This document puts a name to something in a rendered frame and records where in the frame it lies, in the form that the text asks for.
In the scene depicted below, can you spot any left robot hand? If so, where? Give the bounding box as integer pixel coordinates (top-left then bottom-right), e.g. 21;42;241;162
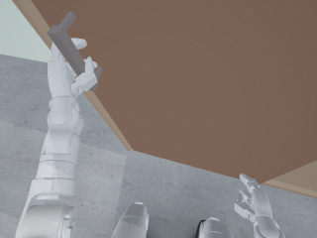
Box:
48;38;98;100

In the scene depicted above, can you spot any right robot hand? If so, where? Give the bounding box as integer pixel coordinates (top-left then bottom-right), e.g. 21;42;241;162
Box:
234;174;273;223

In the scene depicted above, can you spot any left robot upper arm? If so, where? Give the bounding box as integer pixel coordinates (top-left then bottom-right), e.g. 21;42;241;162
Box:
18;204;76;238

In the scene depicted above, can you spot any robot right foot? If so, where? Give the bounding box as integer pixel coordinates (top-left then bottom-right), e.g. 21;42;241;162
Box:
195;219;206;238

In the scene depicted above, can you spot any wardrobe door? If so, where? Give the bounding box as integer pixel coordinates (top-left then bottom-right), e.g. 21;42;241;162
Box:
272;161;317;191
31;0;317;184

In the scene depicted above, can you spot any left robot forearm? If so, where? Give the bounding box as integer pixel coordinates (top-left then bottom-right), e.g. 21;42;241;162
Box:
15;96;84;238

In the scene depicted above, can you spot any handle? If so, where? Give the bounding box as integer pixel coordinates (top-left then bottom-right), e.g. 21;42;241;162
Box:
47;12;103;92

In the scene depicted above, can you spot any right robot forearm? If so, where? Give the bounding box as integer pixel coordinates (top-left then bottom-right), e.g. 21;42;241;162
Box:
253;216;285;238

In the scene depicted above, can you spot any right robot shin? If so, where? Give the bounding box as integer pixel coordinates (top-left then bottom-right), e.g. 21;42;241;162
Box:
206;217;219;221

